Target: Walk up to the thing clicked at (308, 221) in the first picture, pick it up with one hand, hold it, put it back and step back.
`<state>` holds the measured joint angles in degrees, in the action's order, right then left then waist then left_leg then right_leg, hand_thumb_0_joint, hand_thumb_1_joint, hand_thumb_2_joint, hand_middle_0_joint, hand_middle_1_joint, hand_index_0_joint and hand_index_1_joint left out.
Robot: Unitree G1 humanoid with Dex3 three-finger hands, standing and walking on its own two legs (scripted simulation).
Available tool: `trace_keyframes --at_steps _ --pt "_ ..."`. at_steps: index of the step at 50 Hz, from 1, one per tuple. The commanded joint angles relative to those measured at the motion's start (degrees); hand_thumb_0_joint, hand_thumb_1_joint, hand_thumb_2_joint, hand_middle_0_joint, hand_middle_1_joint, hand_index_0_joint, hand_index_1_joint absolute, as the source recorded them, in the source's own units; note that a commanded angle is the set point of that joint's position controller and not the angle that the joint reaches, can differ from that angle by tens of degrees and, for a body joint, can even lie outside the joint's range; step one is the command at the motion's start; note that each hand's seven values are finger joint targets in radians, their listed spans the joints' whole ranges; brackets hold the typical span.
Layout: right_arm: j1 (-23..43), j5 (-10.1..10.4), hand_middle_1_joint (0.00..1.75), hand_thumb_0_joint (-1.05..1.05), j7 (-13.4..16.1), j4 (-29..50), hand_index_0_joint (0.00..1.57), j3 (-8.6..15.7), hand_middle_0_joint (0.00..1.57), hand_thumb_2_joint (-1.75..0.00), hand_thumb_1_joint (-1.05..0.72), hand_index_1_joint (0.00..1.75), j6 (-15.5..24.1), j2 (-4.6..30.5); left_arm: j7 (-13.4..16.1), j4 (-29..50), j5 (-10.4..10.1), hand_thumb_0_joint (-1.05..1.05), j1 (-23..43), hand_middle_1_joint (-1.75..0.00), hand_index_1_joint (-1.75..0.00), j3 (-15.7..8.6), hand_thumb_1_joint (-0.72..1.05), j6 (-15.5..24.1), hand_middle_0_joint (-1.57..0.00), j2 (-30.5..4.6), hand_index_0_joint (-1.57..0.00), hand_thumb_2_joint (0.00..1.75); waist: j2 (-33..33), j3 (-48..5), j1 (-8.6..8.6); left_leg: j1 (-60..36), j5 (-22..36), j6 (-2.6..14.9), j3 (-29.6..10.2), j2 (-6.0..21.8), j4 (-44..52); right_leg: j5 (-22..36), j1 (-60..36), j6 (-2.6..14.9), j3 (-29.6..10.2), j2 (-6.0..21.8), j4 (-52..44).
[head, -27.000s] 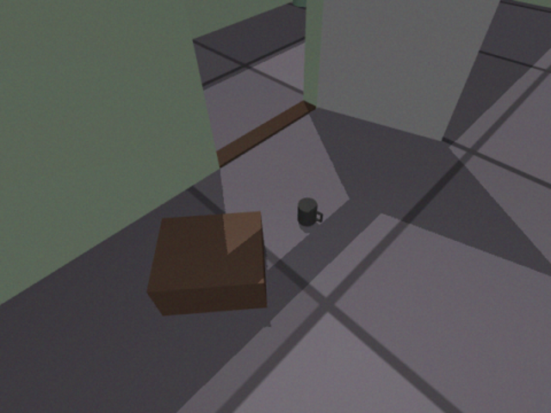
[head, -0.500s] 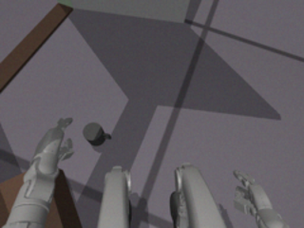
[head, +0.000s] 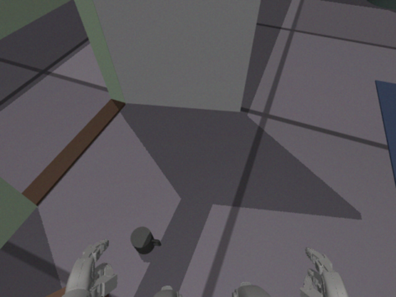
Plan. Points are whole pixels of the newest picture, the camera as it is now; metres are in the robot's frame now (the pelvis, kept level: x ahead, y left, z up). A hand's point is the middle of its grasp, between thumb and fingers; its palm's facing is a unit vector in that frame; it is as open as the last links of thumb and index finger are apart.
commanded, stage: home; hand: left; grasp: from above
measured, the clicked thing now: (146, 241) +0.45 +0.23 -0.64
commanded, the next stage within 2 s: none
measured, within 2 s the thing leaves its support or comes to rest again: neither
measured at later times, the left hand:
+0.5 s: hand (109, 293) +0.17 +0.18 -0.02, palm faces +0.06 -0.98 -0.19, open 7.4 cm
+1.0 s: hand (110, 290) +0.18 +0.18 -0.02, palm faces +0.05 -0.98 -0.20, open 7.4 cm
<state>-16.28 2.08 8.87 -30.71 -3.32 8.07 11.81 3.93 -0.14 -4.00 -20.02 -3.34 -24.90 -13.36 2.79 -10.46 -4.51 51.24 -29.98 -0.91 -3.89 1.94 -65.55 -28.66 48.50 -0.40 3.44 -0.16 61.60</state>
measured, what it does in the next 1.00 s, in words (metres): stands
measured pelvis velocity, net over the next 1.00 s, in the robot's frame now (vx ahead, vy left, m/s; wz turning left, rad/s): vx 0.02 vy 0.00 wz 0.01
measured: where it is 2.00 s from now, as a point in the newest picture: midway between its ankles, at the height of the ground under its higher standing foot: outside the picture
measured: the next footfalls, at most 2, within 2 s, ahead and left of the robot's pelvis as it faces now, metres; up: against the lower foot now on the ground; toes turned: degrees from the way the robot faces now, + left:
none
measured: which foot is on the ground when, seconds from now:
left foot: down 0.00-1.00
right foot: down 0.00-1.00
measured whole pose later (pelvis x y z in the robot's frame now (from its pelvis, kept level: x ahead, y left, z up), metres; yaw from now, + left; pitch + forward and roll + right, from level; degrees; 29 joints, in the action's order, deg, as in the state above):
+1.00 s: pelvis +0.02 +0.00 +0.02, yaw +1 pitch +10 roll -2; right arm -16.9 0.3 10.0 -30.5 -2.0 12.9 12.8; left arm 0.9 6.7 -3.1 -28.4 -1.6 -25.6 -12.7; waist 2.6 -9.3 -2.5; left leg 39.3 -28.4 -1.0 -3.5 1.8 -57.6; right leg -27.4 36.8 -0.4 3.2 0.0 54.1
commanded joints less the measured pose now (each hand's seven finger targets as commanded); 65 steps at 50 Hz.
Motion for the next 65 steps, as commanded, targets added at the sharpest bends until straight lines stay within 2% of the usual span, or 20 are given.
trace_keyframes --at_steps 1,3,8,13,16,21,29,34,45,48,50,51,53,54,59,61,62,65 --pt "2.1 -0.3 0.3 0.0 2.1 9.6 0.2 3.5 0.2 -0.9 -0.9 0.3 4.6 6.8 0.2 15.7 -0.1 0.0 -4.8 -0.3 -0.3 -3.5 0.9 1.2 -0.2 -5.9 -0.2 0.9 1.2 -8.7 1.49 -14.0 16.7 1.74 0.9 -2.0 13.0 16.0 -12.7 0.73 -0.4 -1.2 -13.4" --pt "1.8 -0.5 0.3 0.0 2.3 9.8 0.2 3.5 0.2 -0.9 -0.9 0.3 5.2 6.6 -0.3 17.0 0.0 0.0 -6.6 -0.3 -0.3 -2.1 0.9 1.2 -0.2 -4.8 -0.2 0.9 0.2 -7.5 1.04 -14.9 17.4 1.88 1.1 -2.1 14.0 16.6 -13.5 0.66 -0.1 -1.3 -14.3" --pt "2.3 -0.9 0.3 0.0 2.5 10.5 0.2 4.1 0.2 -0.9 -0.9 0.3 6.5 7.1 -1.4 18.5 0.6 0.0 -8.8 -0.3 -0.3 -1.8 0.9 1.1 -0.2 -4.7 -0.2 0.9 -1.0 -2.7 1.28 -15.6 14.5 2.08 1.3 -2.1 16.5 13.4 -13.2 0.41 0.7 -1.3 -16.7" --pt "2.9 -1.3 0.3 0.0 2.5 10.1 0.2 4.4 0.2 -0.9 -0.9 0.3 7.8 7.6 -2.5 18.0 1.0 0.0 -7.1 -0.3 -0.3 -1.5 0.9 1.4 -0.2 -4.7 -0.2 0.9 -1.1 -1.0 1.01 -15.9 13.1 1.93 1.3 -2.0 17.2 11.6 -12.7 0.22 1.0 -1.2 -16.8" --pt "3.0 -1.5 0.3 0.0 2.3 10.1 0.2 4.4 0.2 -0.9 -0.9 0.3 8.3 7.8 -2.7 17.4 1.1 0.0 -7.0 -0.3 -0.3 -2.4 0.9 1.7 -0.2 -5.1 -0.2 0.9 -1.4 -1.4 1.5 -16.4 13.1 2.03 2.0 -2.2 16.8 12.2 -13.5 -0.01 0.5 -0.9 -17.1" --pt "3.5 -1.7 0.3 0.0 2.1 9.6 0.2 4.4 0.2 -0.9 -0.9 0.3 8.8 7.8 -2.6 18.5 1.4 0.0 -7.2 -0.3 -0.3 -2.0 0.9 2.2 -0.2 -5.3 -0.2 0.9 0.6 -3.5 1.78 -17.7 13.7 1.73 1.9 -2.4 17.0 12.8 -14.3 0.17 0.4 -0.9 -16.7" --pt "3.2 -1.8 0.3 0.0 2.1 9.0 0.2 4.4 0.2 -0.9 -0.9 0.3 8.6 7.9 -2.2 18.2 1.4 0.0 -8.0 -0.3 -0.3 -1.7 0.9 2.4 -0.2 -5.1 -0.2 0.9 1.0 -5.1 1.91 -18.9 19.0 1.49 1.5 -2.0 16.4 17.1 -15.5 0.49 0.6 -1.2 -15.3" --pt "3.6 -1.8 0.3 0.0 2.2 9.1 0.2 4.3 0.2 -0.9 -0.9 0.3 8.5 7.8 -2.1 17.3 1.4 0.0 -7.6 -0.3 -0.3 -1.7 0.9 2.4 -0.2 -5.0 -0.2 0.9 -1.4 -3.8 2.11 -17.6 17.7 1.71 1.5 -2.0 16.3 16.4 -15.8 0.19 0.7 -1.1 -15.8" --pt "3.7 -1.6 0.3 0.0 2.1 9.4 0.2 4.5 0.2 -0.9 -0.9 0.3 8.4 7.9 -2.4 17.3 1.2 0.0 -7.7 -0.3 -0.3 -2.3 0.9 1.9 -0.2 -5.6 -0.2 0.9 -0.9 -2.7 2.49 -16.7 14.8 1.71 1.8 -2.0 16.7 13.5 -15.1 0.22 0.4 -0.9 -16.6" --pt "3.5 -1.6 0.3 0.0 2.0 9.4 0.2 4.6 0.2 -0.9 -0.9 0.3 8.5 8.1 -2.5 18.3 1.2 0.0 -6.7 -0.3 -0.3 -2.0 0.9 1.9 -0.2 -5.6 -0.2 0.9 0.8 -3.1 2.0 -17.3 13.8 1.64 1.5 -1.9 17.3 12.6 -14.6 0.35 0.3 -1.0 -16.4" --pt "3.7 -1.6 0.3 0.0 2.0 9.3 0.2 4.6 0.2 -0.9 -0.9 0.3 8.5 8.0 -2.5 17.4 1.3 0.0 -7.3 -0.3 -0.3 -1.8 0.9 1.9 -0.2 -5.4 -0.2 0.9 -0.5 -2.2 1.95 -16.5 12.6 1.8 1.6 -2.0 17.2 11.6 -14.3 0.23 0.4 -1.0 -16.8" --pt "3.9 -1.5 0.3 0.0 2.0 9.4 0.2 4.5 0.2 -0.9 -0.9 0.3 8.6 8.0 -2.4 17.7 1.3 0.0 -7.0 -0.3 -0.3 -1.7 0.9 2.0 -0.2 -5.3 -0.2 0.9 -0.5 -1.5 2.36 -16.2 11.9 1.69 1.6 -1.9 17.6 10.8 -14.2 0.34 0.5 -1.1 -16.8" --pt "3.6 -1.6 0.3 0.0 2.1 9.3 0.2 4.5 0.2 -0.9 -0.9 0.3 8.6 7.9 -2.4 17.8 1.1 0.0 -7.7 -0.3 -0.3 -2.4 0.9 2.1 -0.2 -5.6 -0.2 0.9 -0.4 -3.5 2.35 -16.8 13.4 1.75 1.6 -1.9 16.9 12.1 -15.0 0.29 0.3 -0.9 -16.6" --pt "3.9 -1.5 0.3 0.0 2.0 9.4 0.2 4.5 0.2 -0.9 -0.9 0.3 8.6 7.9 -2.5 18.4 1.1 0.0 -7.0 -0.3 -0.3 -1.7 0.9 2.1 -0.2 -5.4 -0.2 0.9 -0.1 -2.8 2.27 -16.5 12.9 1.79 1.8 -2.0 17.0 11.8 -14.6 0.22 0.3 -0.9 -16.8" --pt "3.2 -1.6 0.3 0.0 2.1 8.9 0.2 4.7 0.2 -0.9 -0.9 0.3 8.7 8.0 -2.4 17.6 1.2 0.0 -8.1 -0.3 -0.3 -2.0 0.9 2.1 -0.2 -5.6 -0.2 0.9 0.2 -4.0 1.99 -17.6 14.8 1.67 1.5 -1.8 16.7 13.3 -14.7 0.35 0.3 -1.0 -16.0" --pt "3.5 -1.7 0.3 0.0 2.1 9.0 0.2 4.7 0.2 -0.9 -0.9 0.3 8.8 8.2 -2.6 17.8 1.2 0.0 -7.3 -0.3 -0.3 -1.5 0.9 2.3 -0.2 -5.3 -0.2 0.9 0.2 -3.5 1.66 -17.7 15.0 1.62 1.4 -1.6 16.9 13.5 -14.5 0.36 0.5 -1.2 -15.8" --pt "3.7 -1.6 0.3 0.0 2.2 9.2 0.2 4.5 0.2 -0.9 -0.9 0.3 8.8 7.8 -2.4 18.6 1.1 0.0 -6.6 -0.3 -0.3 -1.9 0.9 2.4 -0.2 -5.5 -0.2 0.9 0.0 -3.4 2.11 -17.2 15.5 1.63 1.4 -1.7 16.6 13.9 -14.8 0.27 0.6 -1.0 -15.9" --pt "3.7 -1.6 0.3 0.0 2.2 9.5 0.2 4.4 0.2 -0.9 -0.9 0.3 8.8 7.8 -2.5 17.9 1.1 0.0 -7.0 -0.3 -0.3 -1.9 0.9 2.3 -0.2 -5.4 -0.2 0.9 -0.7 -3.0 1.94 -16.5 13.9 1.83 1.7 -2.0 16.5 12.8 -14.5 0.18 0.3 -0.9 -16.7"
